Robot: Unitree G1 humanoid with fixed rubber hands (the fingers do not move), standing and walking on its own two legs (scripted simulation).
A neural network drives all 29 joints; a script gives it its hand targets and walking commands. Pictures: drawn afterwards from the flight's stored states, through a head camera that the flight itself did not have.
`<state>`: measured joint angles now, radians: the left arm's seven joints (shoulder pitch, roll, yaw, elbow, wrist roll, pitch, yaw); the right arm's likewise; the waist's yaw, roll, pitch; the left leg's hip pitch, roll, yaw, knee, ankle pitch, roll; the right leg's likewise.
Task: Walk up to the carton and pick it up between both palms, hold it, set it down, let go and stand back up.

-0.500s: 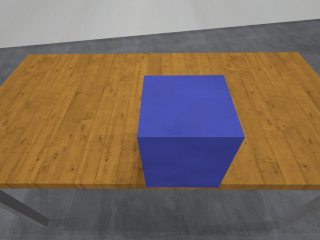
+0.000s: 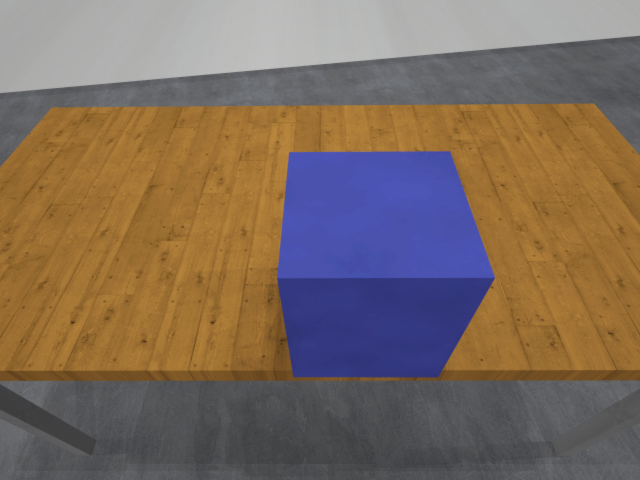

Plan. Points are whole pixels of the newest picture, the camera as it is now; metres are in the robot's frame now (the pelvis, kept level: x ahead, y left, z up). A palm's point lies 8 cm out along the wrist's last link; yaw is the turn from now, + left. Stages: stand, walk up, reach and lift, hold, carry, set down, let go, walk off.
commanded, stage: stand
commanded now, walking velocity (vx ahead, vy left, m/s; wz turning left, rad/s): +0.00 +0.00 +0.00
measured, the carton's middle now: (367, 270) +0.37 -0.05 +0.04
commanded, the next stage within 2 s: none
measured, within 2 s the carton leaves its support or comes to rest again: neither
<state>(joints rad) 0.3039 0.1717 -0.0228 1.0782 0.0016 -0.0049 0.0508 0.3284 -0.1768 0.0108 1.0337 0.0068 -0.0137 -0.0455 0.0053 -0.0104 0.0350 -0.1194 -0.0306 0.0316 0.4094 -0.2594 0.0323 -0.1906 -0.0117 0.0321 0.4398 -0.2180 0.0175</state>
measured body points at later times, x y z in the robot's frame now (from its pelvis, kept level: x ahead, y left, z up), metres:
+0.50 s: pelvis +0.00 +0.01 +0.00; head +0.01 +0.01 +0.45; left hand +0.00 +0.23 -0.16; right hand +0.00 -0.22 -0.15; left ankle -0.02 +0.10 -0.74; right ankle +0.01 -0.13 -0.74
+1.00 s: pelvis +0.01 +0.01 +0.00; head +0.02 +0.01 +0.45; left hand +0.00 +0.23 -0.16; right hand +0.01 -0.22 -0.15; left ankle -0.02 +0.10 -0.74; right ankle +0.01 -0.13 -0.74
